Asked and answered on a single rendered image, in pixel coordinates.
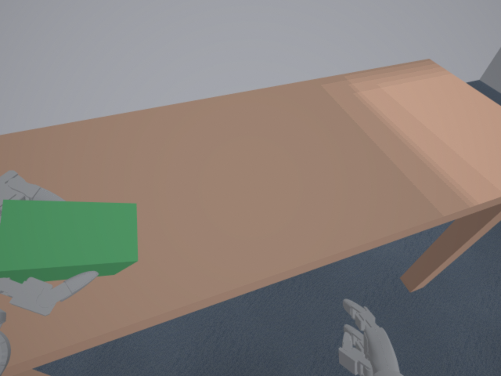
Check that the robot left hand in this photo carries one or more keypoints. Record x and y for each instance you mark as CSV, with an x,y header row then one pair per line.
x,y
35,295

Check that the sponge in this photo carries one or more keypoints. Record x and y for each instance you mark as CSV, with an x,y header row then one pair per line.
x,y
56,240

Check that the robot right hand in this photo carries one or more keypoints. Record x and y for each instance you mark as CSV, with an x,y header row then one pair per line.
x,y
373,351

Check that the table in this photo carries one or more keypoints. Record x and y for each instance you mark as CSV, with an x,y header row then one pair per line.
x,y
241,191

